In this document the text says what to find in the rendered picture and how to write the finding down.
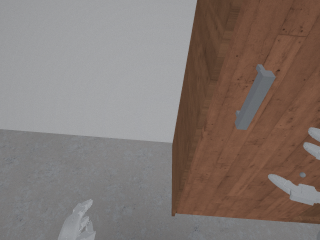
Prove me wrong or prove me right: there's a right robot hand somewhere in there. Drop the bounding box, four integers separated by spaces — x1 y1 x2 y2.
268 127 320 206

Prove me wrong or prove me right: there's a wardrobe door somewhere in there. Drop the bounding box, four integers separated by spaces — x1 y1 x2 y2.
177 0 320 222
298 203 320 218

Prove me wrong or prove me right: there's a handle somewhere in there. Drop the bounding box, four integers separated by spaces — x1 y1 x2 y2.
234 64 276 130

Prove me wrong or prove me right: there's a left robot hand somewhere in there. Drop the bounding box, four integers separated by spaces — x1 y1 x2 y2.
58 199 96 240

